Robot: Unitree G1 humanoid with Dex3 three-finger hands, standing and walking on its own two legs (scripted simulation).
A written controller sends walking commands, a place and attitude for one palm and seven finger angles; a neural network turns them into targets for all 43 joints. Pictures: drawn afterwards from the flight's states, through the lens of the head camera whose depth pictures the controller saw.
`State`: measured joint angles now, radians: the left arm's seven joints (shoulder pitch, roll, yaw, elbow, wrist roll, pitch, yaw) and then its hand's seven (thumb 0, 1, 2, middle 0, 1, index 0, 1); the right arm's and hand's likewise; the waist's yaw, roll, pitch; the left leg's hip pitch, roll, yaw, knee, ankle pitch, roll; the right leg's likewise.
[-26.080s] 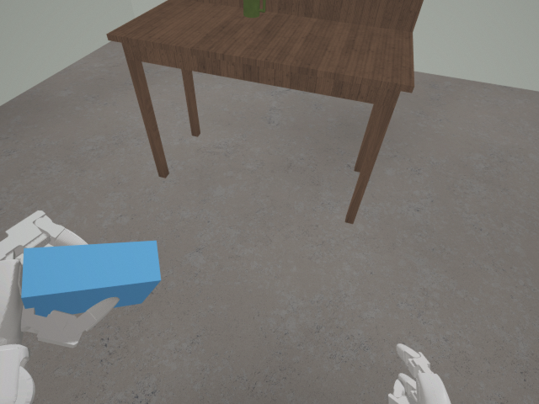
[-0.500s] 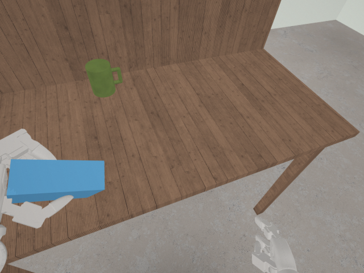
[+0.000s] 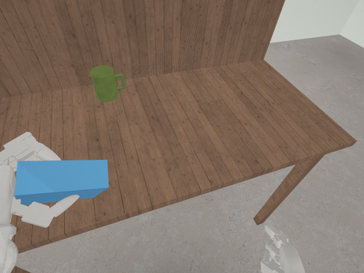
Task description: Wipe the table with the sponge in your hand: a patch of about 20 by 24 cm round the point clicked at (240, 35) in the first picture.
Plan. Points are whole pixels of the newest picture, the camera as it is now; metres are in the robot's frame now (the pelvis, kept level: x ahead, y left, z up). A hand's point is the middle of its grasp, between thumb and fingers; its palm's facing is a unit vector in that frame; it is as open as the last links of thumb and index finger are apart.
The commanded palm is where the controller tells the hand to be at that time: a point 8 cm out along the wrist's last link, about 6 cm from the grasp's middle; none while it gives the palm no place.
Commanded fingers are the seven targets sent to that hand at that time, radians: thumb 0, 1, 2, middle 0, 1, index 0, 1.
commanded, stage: come to a stop and stand still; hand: left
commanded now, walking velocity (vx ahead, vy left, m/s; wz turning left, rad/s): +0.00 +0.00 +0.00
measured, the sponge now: (75, 181) +0.23 +0.21 +0.13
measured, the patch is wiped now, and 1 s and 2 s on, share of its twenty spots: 0.00 0.00 0.00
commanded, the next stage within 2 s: look again from close up in 1.04 s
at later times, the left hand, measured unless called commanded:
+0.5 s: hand (73, 154) +0.27 +0.22 +0.16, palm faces +0.32 -0.84 -0.43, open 9.2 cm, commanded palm +0.21 +0.26 +0.17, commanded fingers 0.00 0.10 1.30 -1.20 -1.60 -1.20 -1.60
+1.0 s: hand (83, 163) +0.26 +0.20 +0.16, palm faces +0.34 -0.85 -0.40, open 9.2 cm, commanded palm +0.20 +0.24 +0.17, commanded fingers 0.00 0.10 1.30 -1.20 -1.60 -1.20 -1.60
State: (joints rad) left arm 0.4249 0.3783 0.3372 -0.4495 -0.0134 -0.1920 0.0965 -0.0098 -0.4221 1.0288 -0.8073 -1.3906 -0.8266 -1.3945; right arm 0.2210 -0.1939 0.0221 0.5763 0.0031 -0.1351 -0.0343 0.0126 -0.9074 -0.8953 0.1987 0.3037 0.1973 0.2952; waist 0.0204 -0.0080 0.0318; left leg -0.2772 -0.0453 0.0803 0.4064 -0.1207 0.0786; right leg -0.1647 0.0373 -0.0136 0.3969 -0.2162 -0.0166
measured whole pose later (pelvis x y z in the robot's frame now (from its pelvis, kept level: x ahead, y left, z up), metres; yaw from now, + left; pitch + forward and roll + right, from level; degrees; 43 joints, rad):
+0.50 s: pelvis +0.05 -0.02 +0.00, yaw +0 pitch +1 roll -1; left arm 0.46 0.41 0.36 -0.49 -0.05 -0.18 0.09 -0.01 -0.42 1.03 -0.81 -1.39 -0.83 -1.40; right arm 0.18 -0.20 0.03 0.56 0.01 -0.12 -0.05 0.01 -0.91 -0.90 0.20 0.30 0.20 0.30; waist 0.00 -0.01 0.03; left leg -0.25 -0.05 0.08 0.41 -0.18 0.07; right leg -0.13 0.04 -0.01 0.39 -0.27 -0.03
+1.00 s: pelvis +0.04 -0.04 +0.00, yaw +0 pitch +0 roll -1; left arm 0.46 0.37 0.32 -0.45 -0.06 -0.15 0.10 -0.01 -0.42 1.03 -0.81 -1.39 -0.83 -1.40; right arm 0.20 -0.22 0.02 0.57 0.02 -0.09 -0.06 0.01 -0.91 -0.90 0.20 0.30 0.20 0.30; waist 0.01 0.02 0.02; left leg -0.26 -0.01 0.06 0.43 -0.18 0.05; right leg -0.11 0.07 -0.02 0.36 -0.24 -0.06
